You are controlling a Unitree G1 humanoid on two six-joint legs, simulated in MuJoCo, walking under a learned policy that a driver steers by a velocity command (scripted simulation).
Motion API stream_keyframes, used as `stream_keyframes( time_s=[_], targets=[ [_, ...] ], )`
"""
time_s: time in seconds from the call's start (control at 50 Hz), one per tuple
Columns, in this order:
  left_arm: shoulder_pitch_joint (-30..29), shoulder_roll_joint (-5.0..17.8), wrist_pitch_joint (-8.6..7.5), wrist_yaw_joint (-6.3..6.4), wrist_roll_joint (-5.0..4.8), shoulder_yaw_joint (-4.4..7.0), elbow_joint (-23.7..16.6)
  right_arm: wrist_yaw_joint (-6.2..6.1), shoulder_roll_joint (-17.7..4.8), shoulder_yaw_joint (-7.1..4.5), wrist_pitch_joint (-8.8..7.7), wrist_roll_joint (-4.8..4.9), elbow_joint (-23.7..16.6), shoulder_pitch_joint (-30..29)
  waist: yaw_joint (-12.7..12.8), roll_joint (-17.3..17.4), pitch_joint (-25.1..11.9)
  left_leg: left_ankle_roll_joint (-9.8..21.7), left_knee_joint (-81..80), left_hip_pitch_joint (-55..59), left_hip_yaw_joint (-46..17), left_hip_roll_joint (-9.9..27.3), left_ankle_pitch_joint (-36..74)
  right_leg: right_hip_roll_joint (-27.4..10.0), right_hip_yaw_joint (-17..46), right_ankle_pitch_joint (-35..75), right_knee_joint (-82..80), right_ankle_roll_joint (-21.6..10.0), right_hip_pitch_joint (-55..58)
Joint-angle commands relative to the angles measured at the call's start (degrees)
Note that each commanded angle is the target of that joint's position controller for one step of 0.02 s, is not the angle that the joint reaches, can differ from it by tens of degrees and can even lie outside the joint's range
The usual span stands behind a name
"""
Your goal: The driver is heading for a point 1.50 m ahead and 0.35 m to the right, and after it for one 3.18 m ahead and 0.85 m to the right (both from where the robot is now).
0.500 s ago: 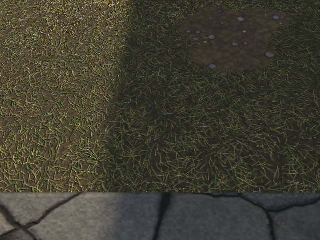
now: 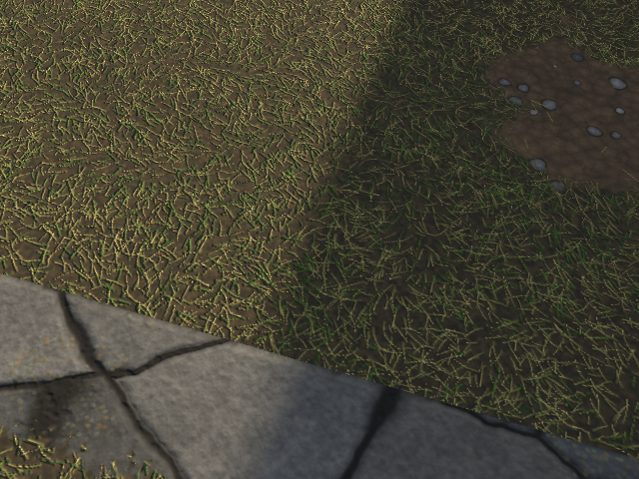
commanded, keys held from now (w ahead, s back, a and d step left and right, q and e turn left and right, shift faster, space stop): no key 0.70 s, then w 0.30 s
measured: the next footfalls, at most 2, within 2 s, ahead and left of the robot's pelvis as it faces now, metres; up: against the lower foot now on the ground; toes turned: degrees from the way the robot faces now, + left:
right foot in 0.12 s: +0.05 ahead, -0.14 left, +0.00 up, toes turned +3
right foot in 1.46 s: +0.49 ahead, -0.11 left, +0.00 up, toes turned +1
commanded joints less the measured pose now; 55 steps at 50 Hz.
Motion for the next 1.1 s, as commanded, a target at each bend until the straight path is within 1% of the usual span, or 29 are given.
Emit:
stream_keyframes(
  time_s=[0.02,0.06,0.08,0.1,0.12,0.14,0.16,0.18,0.2,0.24,0.28,0.44,0.7,0.74,0.76,0.8,0.82,0.84,0.86,0.9,0.94,0.96,0.98,1.0,1.02,1.04,1.06,1.08,1.1],
  targets=[
    [-1.6,4.1,-0.81,-0.38,-0.31,0.65,-4.3,0.13,-8.9,-2.31,-0.55,-0.31,-3.1,-0.9,-1.5,10.3,-7.3,11.0,-5.7,4.8,-13.4,14.4,13.9,-0.1,-0.2,-0.7,-5.7,-0.7,4.2],
    [-1.1,4.1,-1.11,-0.73,-0.44,0.62,-4.5,0.5,-8.0,-1.77,-0.54,-0.13,-2.6,-1.4,-1.2,10.2,-6.5,10.6,-4.9,4.2,-15.1,14.2,12.3,0.1,-0.4,-0.4,-10.9,-1.5,6.9],
    [0.0,3.4,-1.37,-0.98,-0.38,0.49,-4.2,0.58,-7.2,-1.35,-0.56,0.13,-2.4,-2.3,0.0,9.7,-6.3,9.7,-3.9,3.4,-15.0,13.4,11.8,0.3,-0.8,2.7,-16.3,-2.1,9.9],
    [1.7,2.5,-1.74,-1.28,-0.01,0.22,-3.8,0.6,-6.0,-0.81,-0.64,0.43,-2.1,-2.8,1.6,8.8,-6.3,7.9,-3.0,1.8,-14.3,12.0,10.3,0.5,-1.4,9.8,-24.8,-3.0,14.9],
    [2.3,3.3,-2.08,-1.33,1.0,0.15,-4.0,0.61,-4.3,-0.26,-1.03,0.06,-1.3,-0.6,1.2,6.6,-7.0,4.8,-2.0,-0.4,-13.4,9.9,6.2,-2.1,1.4,17.3,-28.1,-4.2,20.3],
    [3.1,7.4,-2.21,-1.02,1.87,0.78,-4.8,0.64,-3.1,0.1,-1.5,-1.15,-1.0,2.1,-1.0,-1.7,-8.3,1.1,4.4,-3.0,-8.9,5.1,-2.2,-10.1,8.7,29.1,-28.1,-7.2,23.8],
    [0.0,7.1,-2.25,-1.15,1.97,0.4,-3.7,0.58,-3.0,-0.12,-1.65,-0.91,-1.0,3.9,-4.6,-10.7,-7.4,-1.7,4.0,-0.4,-2.7,1.9,-9.3,-13.7,13.0,24.6,-29.1,-13.3,16.3],
    [-3.4,3.2,-2.52,-1.4,1.56,-0.65,-5.2,0.3,-5.0,-0.44,-1.53,-1.41,-0.2,2.7,-3.6,-9.0,-6.0,-3.2,2.6,3.5,-2.3,3.4,-6.6,-11.9,12.1,16.8,-30.6,-13.7,12.8],
    [-3.0,2.5,-2.68,-1.45,1.44,-0.8,-5.0,0.27,-5.3,-0.74,-1.35,-1.29,-0.2,0.4,-2.2,-8.2,-5.2,-3.2,2.0,3.9,-2.1,3.0,-3.2,-8.7,9.5,10.9,-30.1,-11.2,12.8],
    [-1.7,3.8,-3.2,-1.42,1.11,-0.68,-4.8,0.2,-4.7,-0.78,-0.58,-1.22,0.0,-0.4,-1.0,-5.7,-3.5,-2.5,1.2,3.7,-2.9,3.2,0.1,-6.1,6.6,6.4,-29.4,-8.3,12.3],
    [0.1,3.6,-3.4,-1.07,1.02,-0.85,-4.5,0.43,-3.7,-0.61,-0.71,-0.74,0.6,0.1,-0.4,-3.4,-2.8,-1.6,0.2,3.1,-3.6,3.6,1.7,-4.7,4.7,6.4,-27.9,-7.4,12.9],
    [1.5,1.9,-2.81,-0.85,0.72,-1.48,-5.0,0.2,-2.4,-0.73,-1.6,-0.57,2.7,1.9,0.6,2.2,-3.8,-2.1,-0.2,2.9,-4.5,4.2,5.9,-2.8,2.6,10.2,-24.7,-7.5,15.4],
    [2.6,0.8,-3.22,-1.29,0.47,-1.78,-3.0,-1.03,-2.0,-0.94,-1.29,-0.47,4.6,3.7,0.1,1.4,-3.4,-2.7,0.2,5.8,-4.6,4.6,9.1,-1.9,2.0,12.2,-25.2,-7.3,14.5],
    [3.8,1.2,-2.97,-1.1,0.39,-1.66,-2.0,-1.21,-1.3,-0.82,-1.06,-0.33,5.5,4.8,0.2,-0.1,-3.6,-2.5,1.5,5.1,-2.1,2.4,-2.1,-1.5,2.6,-0.7,-27.1,-8.3,14.3],
    [4.5,2.9,-2.73,-0.86,-0.02,-1.12,-1.8,-1.26,-1.5,-0.97,-1.18,-0.05,5.5,5.0,0.6,-2.2,-1.9,-2.2,4.1,1.6,0.2,0.6,-10.7,-2.5,5.1,-10.7,-29.0,-10.1,14.0],
    [8.2,5.7,-2.69,-0.26,-0.71,-0.32,-0.6,-0.98,-1.0,-0.93,-2.63,0.69,3.9,2.4,1.9,-7.6,3.2,-2.2,12.4,-8.9,4.6,0.2,-14.9,-12.0,19.0,-26.4,-37.2,-16.3,15.2],
    [9.3,6.8,-2.9,0.04,-0.82,0.01,-0.2,-0.7,-1.0,-0.83,-3.79,1.38,2.9,0.1,2.6,-8.0,6.2,-1.8,15.4,-12.3,4.7,2.4,-14.1,-16.5,25.3,-27.5,-39.8,-19.1,14.3],
    [10.2,7.3,-3.27,0.27,-0.66,0.23,0.2,-0.32,-1.1,-0.89,-4.73,1.71,2.4,-1.4,3.2,-7.4,7.3,-1.4,18.5,-15.2,3.4,4.2,-15.1,-18.3,27.7,-24.8,-40.7,-20.4,15.0],
    [10.6,7.4,-3.64,0.29,-0.55,0.35,0.5,0.13,-1.4,-1.0,-5.42,1.78,2.2,-1.7,3.4,-7.2,6.7,-0.9,20.2,-17.5,2.9,5.5,-17.1,-19.0,27.6,-21.1,-40.7,-20.7,17.4],
    [9.1,7.2,-3.78,-0.07,-1.23,0.34,0.2,1.16,-1.2,-0.84,-6.4,1.88,2.5,-1.0,2.7,-6.2,4.5,0.2,14.9,-14.7,3.9,6.5,-17.2,-16.6,21.7,-13.3,-40.1,-18.8,19.2],
    [5.5,7.3,-3.27,-0.61,-2.16,0.33,-0.3,1.91,-0.3,-0.86,-7.01,1.45,5.0,3.3,-0.4,-5.2,1.6,0.2,4.1,1.0,8.3,3.4,-4.6,-11.0,11.9,-4.3,-37.3,-16.0,12.5],
    [5.5,6.7,-2.98,-0.78,-2.11,0.16,-0.2,2.11,-0.6,-1.31,-7.0,1.15,7.1,7.6,-2.2,-4.5,-0.4,-0.4,1.2,9.6,10.2,1.1,1.4,-8.9,8.8,-2.0,-34.0,-15.0,9.2],
    [5.7,5.1,-3.08,-0.91,-1.68,-0.36,-0.2,2.05,-1.7,-1.97,-6.79,1.17,8.8,12.3,-4.1,-3.4,-2.6,-0.5,1.1,16.8,9.5,0.8,1.6,-7.1,6.4,-0.1,-29.2,-13.4,5.9],
    [4.0,1.6,-3.58,-1.22,-0.98,-1.53,-1.1,1.6,-4.5,-2.86,-6.79,1.32,9.5,18.5,-7.0,3.0,-4.3,2.0,-3.9,23.7,-1.1,7.9,-4.2,-2.9,1.4,2.0,-15.3,-10.0,-0.1],
    [4.3,-1.5,-4.75,-1.16,-0.58,-2.47,-4.0,1.5,-11.9,-4.2,-6.93,0.91,8.7,22.7,-6.9,17.8,-6.6,10.6,-12.7,29.7,-27.6,22.5,-11.9,3.5,-3.2,-7.3,4.7,-6.0,-12.5],
    [3.8,2.9,-5.59,-0.97,-2.28,-1.18,-4.4,1.84,-9.7,-3.5,-7.42,0.41,8.8,22.0,-6.3,14.2,-4.7,16.3,-17.0,26.3,-38.1,26.3,-22.3,2.5,2.6,-13.0,15.2,-6.4,-18.9],
    [3.8,4.8,-6.08,-1.26,-3.35,-0.57,-4.2,1.86,-6.7,-2.41,-7.82,0.62,8.1,18.1,-4.4,9.8,1.0,15.1,-17.0,24.4,-32.6,25.0,-25.4,-1.0,3.9,-7.8,18.8,-7.7,-23.7],
    [3.7,4.5,-6.43,-1.54,-2.97,-0.64,-3.4,1.9,-5.0,-1.81,-7.99,0.44,7.6,15.8,-3.6,7.4,2.3,12.9,-17.2,23.0,-26.3,22.1,-21.3,-2.8,3.2,-2.0,18.5,-8.6,-24.1],
    [3.4,4.2,-6.72,-1.77,-1.92,-0.53,-2.9,2.0,-4.5,-1.39,-7.84,0.23,7.3,13.8,-2.7,5.5,2.6,11.1,-17.7,21.4,-21.1,19.8,-14.1,-4.1,2.9,2.5,16.3,-8.7,-23.2]
  ],
)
